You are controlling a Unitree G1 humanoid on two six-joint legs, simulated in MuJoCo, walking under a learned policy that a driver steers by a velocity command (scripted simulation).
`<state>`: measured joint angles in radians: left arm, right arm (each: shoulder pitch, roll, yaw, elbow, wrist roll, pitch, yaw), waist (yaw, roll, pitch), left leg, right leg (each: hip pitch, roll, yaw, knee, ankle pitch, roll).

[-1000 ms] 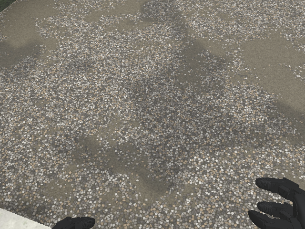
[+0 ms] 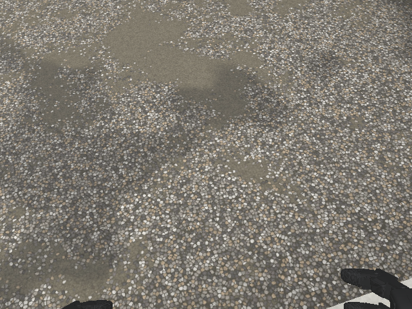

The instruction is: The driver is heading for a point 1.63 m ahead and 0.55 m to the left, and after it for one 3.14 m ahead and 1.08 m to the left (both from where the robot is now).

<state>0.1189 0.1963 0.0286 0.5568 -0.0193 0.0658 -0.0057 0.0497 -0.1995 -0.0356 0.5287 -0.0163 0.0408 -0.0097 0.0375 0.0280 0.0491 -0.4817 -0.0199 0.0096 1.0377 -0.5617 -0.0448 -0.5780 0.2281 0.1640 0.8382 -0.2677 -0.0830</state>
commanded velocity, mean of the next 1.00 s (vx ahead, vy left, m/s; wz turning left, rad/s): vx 1.00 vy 0.00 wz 0.60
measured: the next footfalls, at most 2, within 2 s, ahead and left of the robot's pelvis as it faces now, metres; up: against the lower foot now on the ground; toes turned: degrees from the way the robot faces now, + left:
right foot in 0.26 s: +0.10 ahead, -0.16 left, +0.00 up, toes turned +2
left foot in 0.72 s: +0.04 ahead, +0.12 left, +0.00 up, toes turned +35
